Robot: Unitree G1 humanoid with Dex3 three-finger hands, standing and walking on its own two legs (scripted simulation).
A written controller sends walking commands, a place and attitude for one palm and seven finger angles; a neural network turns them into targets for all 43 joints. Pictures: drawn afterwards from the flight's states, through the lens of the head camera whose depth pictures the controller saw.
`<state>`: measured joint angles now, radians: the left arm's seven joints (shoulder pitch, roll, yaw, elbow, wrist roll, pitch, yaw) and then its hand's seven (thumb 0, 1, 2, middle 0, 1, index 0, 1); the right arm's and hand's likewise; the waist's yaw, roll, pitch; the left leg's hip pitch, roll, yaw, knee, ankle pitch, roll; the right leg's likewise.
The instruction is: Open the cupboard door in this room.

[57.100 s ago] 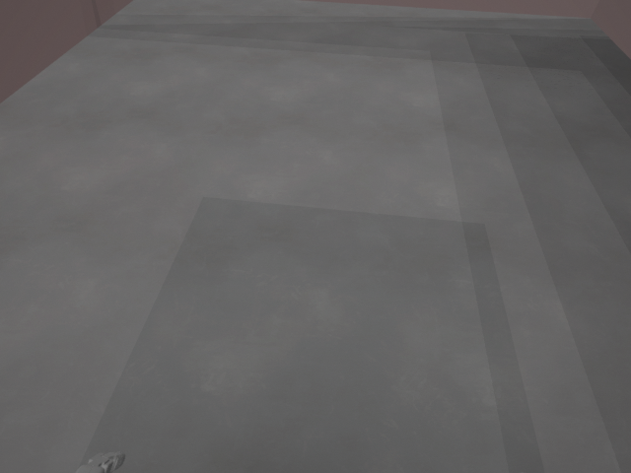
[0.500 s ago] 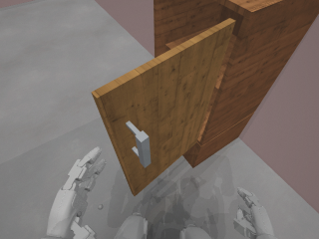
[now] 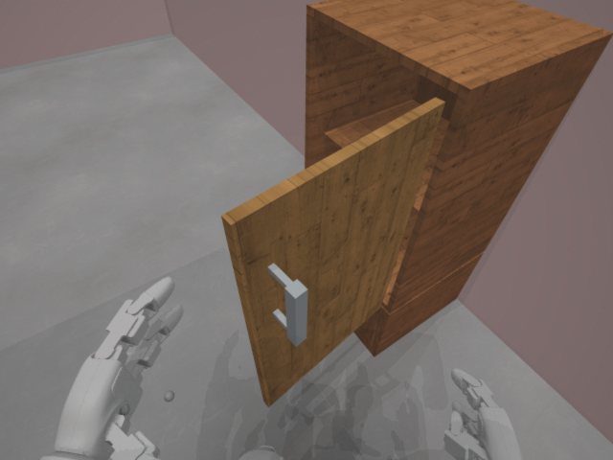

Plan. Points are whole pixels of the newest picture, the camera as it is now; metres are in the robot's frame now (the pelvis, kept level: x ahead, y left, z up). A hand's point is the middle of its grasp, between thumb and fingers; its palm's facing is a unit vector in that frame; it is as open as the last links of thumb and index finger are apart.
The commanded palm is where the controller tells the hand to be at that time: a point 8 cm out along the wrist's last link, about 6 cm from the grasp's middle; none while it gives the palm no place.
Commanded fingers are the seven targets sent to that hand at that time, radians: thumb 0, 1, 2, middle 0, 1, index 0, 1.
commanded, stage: draw the hand back to the body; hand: left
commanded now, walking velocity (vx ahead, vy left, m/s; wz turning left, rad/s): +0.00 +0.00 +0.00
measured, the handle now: (287, 305) +0.32 +0.05 +0.03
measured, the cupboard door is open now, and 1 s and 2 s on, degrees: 98 98 98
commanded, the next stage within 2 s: step back with the hand held close in 1.10 s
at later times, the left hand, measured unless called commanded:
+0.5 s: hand (76, 313) +0.21 +0.23 +0.18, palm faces +0.32 -0.86 -0.40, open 11.8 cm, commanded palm +0.17 +0.27 +0.21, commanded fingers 0.00 0.55 0.75 -0.19 -0.30 -0.19 -0.30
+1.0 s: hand (54, 268) +0.23 +0.23 +0.22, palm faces +0.41 -0.82 -0.40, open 7.6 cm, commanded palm +0.18 +0.28 +0.24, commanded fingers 0.00 0.90 0.90 -0.20 -0.30 -0.20 -0.30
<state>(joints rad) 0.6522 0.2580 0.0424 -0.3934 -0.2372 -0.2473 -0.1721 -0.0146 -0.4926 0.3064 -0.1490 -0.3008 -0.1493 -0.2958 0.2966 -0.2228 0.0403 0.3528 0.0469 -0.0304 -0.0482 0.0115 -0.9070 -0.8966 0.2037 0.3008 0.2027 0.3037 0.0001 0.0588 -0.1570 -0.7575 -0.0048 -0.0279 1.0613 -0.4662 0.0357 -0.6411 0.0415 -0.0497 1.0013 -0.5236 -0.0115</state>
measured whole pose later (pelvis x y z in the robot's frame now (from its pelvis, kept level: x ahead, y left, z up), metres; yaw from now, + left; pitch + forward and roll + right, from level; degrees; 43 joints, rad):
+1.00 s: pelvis +0.04 -0.02 +0.07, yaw -1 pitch -2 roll +0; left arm 0.50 0.35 0.32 -0.44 -0.08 -0.04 0.10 0.01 0.86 0.89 -0.20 -0.30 -0.21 -0.30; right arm 0.21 -0.23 0.03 0.59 0.01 -0.06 -0.08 0.01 -0.91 -0.90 0.20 0.30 0.20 0.30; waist 0.06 0.05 -0.01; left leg -0.17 -0.01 0.01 0.47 -0.27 0.01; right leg -0.08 0.04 0.00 0.43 -0.31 -0.03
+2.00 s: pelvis -0.07 +0.00 +0.05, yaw +2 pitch -1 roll -2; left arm 0.53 0.42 0.44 -0.50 -0.01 -0.20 0.15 0.01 0.88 0.90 -0.21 -0.30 -0.21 -0.30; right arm 0.23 -0.22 0.00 0.55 0.00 -0.05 -0.08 0.01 -0.91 -0.90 0.20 0.30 0.20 0.30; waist -0.01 0.02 0.04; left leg -0.43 -0.01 0.02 0.60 -0.21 0.06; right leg -0.33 0.06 0.04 0.58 -0.23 0.00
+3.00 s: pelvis -0.25 +0.01 +0.06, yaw -4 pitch -3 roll -3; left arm 0.55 0.41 0.40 -0.49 -0.03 -0.21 0.15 0.01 0.88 0.90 -0.21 -0.30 -0.21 -0.30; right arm 0.30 -0.24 -0.01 0.65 -0.01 -0.09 -0.09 0.01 -0.91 -0.90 0.20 0.30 0.20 0.30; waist -0.04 -0.01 -0.03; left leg -0.38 0.01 0.01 0.54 -0.11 0.04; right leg -0.07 0.07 -0.01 0.50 -0.40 -0.03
